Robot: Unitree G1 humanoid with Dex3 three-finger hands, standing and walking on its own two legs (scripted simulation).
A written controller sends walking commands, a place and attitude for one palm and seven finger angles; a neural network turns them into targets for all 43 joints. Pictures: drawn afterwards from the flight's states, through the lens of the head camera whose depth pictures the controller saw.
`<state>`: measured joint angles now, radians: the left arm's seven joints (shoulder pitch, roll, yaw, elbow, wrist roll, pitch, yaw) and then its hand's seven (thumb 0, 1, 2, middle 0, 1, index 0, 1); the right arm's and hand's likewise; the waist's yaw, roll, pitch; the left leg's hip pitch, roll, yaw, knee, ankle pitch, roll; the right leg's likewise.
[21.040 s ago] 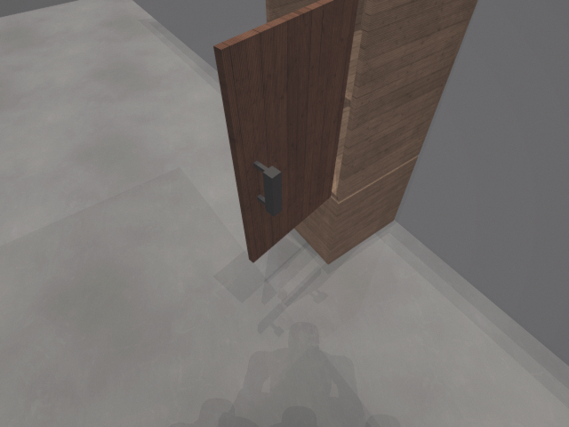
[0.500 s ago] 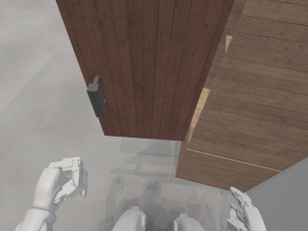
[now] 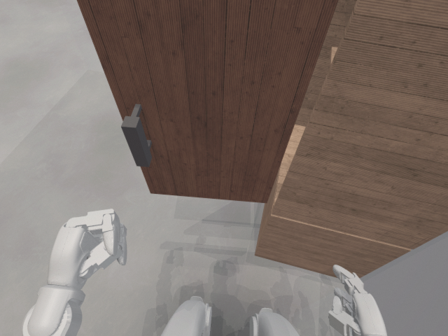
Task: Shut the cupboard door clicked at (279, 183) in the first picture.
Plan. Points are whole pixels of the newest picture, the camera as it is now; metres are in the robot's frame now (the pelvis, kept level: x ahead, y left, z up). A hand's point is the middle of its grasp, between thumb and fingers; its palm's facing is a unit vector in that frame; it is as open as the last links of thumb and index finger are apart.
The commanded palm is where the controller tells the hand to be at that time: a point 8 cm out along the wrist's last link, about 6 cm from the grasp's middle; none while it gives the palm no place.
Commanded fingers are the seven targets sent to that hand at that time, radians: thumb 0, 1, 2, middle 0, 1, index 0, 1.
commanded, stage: bring the fist close to the handle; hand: left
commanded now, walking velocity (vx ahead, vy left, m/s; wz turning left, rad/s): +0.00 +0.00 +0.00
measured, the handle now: (140, 135) +0.47 +0.21 +0.05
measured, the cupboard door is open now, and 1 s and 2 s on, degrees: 100 100 90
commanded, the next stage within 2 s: push the door shut along its arc in 1.22 s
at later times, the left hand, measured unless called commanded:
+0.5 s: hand (138, 214) +0.30 +0.17 +0.05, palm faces -0.06 -1.00 +0.00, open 3.1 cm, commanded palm +0.30 +0.23 +0.05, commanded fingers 0.00 0.90 0.90 -1.30 -1.50 -1.30 -1.50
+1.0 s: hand (156, 173) +0.38 +0.16 +0.06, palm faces -0.03 -1.00 -0.04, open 3.1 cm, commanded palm +0.35 +0.21 +0.05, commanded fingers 0.00 0.90 0.90 -1.30 -1.50 -1.30 -1.50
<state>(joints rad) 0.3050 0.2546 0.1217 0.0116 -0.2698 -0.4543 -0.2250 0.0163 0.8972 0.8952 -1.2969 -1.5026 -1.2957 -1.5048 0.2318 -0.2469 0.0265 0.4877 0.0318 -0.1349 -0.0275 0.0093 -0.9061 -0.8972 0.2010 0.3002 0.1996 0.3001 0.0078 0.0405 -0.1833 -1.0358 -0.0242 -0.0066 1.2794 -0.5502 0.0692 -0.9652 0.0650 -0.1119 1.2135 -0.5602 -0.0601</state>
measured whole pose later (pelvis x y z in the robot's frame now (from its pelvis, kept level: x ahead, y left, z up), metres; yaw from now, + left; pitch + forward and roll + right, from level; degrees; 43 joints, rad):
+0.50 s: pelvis +0.00 +0.01 +0.01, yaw -1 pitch +18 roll -3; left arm 0.04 0.24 0.11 0.27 -0.24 -0.39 -0.21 0.02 0.90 0.90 -1.29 -1.50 -1.29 -1.51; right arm 0.26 -0.26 0.02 0.54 0.04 -0.08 -0.02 0.01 -0.91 -0.90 0.20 0.30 0.20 0.30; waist -0.02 0.04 -0.17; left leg -1.00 -0.03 0.02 1.22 -0.53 0.08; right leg -0.94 0.06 -0.08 1.16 -0.54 -0.04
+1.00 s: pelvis +0.00 +0.01 +0.01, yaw -2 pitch +19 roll -3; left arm -0.28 0.23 0.14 0.56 -0.17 -0.46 -0.12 0.02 0.90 0.90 -1.29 -1.50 -1.29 -1.50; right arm 0.28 -0.25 0.01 0.60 0.03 -0.03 0.01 0.01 -0.91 -0.90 0.20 0.30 0.20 0.30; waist -0.05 0.03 -0.17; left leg -1.01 -0.02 0.04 1.19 -0.51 0.08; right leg -0.96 0.06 -0.06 1.15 -0.52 -0.04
